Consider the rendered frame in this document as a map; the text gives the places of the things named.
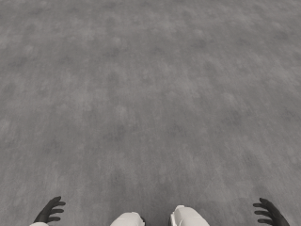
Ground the robot left hand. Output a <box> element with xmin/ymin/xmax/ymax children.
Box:
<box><xmin>33</xmin><ymin>196</ymin><xmax>66</xmax><ymax>226</ymax></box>

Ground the right robot thigh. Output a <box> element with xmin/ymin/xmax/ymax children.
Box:
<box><xmin>170</xmin><ymin>207</ymin><xmax>210</xmax><ymax>226</ymax></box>

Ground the robot thigh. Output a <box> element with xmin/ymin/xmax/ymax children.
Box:
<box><xmin>170</xmin><ymin>207</ymin><xmax>210</xmax><ymax>226</ymax></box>
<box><xmin>110</xmin><ymin>213</ymin><xmax>145</xmax><ymax>226</ymax></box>

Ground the left robot thigh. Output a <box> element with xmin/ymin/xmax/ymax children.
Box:
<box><xmin>110</xmin><ymin>213</ymin><xmax>145</xmax><ymax>226</ymax></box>

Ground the robot right hand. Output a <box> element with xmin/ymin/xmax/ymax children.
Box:
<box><xmin>253</xmin><ymin>198</ymin><xmax>290</xmax><ymax>226</ymax></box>

